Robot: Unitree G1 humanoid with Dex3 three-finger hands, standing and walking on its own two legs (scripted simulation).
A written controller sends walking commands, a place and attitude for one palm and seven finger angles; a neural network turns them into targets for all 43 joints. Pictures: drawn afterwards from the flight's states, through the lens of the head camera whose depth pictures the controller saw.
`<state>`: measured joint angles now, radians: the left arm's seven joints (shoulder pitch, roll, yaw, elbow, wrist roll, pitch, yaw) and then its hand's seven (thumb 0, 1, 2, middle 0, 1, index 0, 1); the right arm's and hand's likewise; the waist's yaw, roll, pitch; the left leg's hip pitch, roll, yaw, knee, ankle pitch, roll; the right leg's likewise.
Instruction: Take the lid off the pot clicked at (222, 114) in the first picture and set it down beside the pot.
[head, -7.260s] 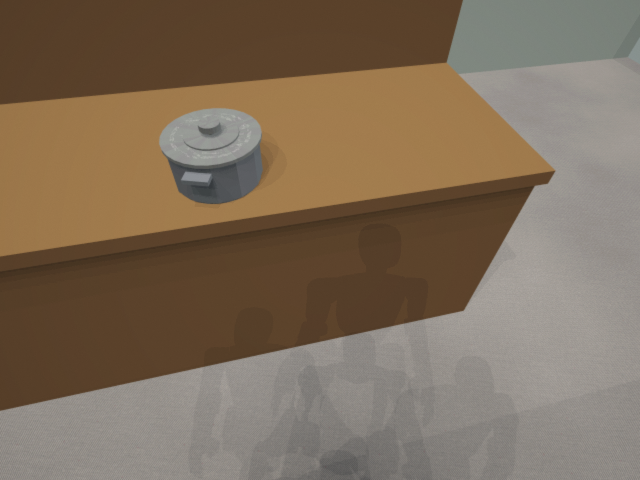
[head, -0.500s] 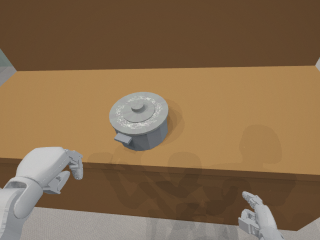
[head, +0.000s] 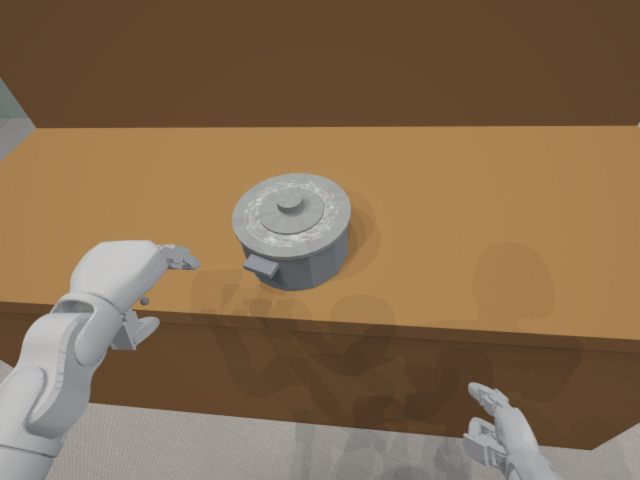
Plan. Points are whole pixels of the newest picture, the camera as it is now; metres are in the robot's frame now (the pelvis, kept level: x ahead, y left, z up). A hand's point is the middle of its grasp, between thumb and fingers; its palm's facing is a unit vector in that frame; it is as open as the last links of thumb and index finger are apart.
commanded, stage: reach forward and open the fingers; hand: left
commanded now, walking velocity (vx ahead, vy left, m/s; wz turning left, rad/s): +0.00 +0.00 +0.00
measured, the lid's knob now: (289, 201) +0.52 +0.12 +0.04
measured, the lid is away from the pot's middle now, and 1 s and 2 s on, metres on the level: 0.00 0.00 0.00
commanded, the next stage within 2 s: move the open hand above the knob in 0.08 s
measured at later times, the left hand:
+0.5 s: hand (173, 268) +0.32 +0.22 +0.11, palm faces -0.23 -0.06 -0.97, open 10.1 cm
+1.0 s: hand (214, 240) +0.37 +0.19 +0.11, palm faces -0.21 -0.06 -0.97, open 10.1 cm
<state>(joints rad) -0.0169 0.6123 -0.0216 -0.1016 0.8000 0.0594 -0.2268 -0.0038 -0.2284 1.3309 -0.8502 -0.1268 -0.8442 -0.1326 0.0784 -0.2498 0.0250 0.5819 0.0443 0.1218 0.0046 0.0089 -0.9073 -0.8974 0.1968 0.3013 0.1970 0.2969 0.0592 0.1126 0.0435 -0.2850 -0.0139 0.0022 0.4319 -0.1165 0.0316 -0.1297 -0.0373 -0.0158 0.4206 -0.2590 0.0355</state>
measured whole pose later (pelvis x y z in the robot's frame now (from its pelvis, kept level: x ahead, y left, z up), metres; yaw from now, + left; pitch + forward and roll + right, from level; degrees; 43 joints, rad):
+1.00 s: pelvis +0.02 -0.02 +0.00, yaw +0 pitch +0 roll +0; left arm -0.39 0.55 -0.18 0.16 0.82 0.16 -0.31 0.00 -0.28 1.39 -0.84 -0.08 -0.84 -0.09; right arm 0.09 -0.28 0.01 0.60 0.07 0.15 0.01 0.01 -0.91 -0.90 0.20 0.30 0.20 0.30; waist 0.02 0.11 0.03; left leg -0.32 -0.01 -0.01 0.47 -0.16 0.01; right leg -0.17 -0.03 -0.03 0.48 -0.31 0.02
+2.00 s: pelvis +0.03 -0.02 -0.01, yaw -2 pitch +6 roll +0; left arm -0.94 0.42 -0.24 0.85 0.90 0.21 -0.27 0.00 -0.28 1.39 -0.84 -0.08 -0.84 -0.09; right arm 0.20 -0.28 0.00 0.68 0.07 0.15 -0.01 0.01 -0.91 -0.90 0.20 0.30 0.20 0.30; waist -0.08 0.08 -0.03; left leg -0.42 0.01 0.02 0.51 -0.19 0.01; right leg -0.29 -0.02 0.01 0.53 -0.34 0.01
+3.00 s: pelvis +0.03 -0.02 -0.01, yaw -2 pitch +7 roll +0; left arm -0.94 0.39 -0.26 0.93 0.91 0.19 -0.22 0.00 -0.28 1.39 -0.84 -0.08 -0.83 -0.09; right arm 0.22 -0.27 -0.01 0.70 0.07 0.14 -0.02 0.00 -0.91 -0.90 0.20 0.30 0.20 0.30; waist -0.08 0.07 -0.04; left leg -0.46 0.01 0.02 0.53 -0.19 0.01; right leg -0.33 -0.02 0.01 0.53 -0.33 0.02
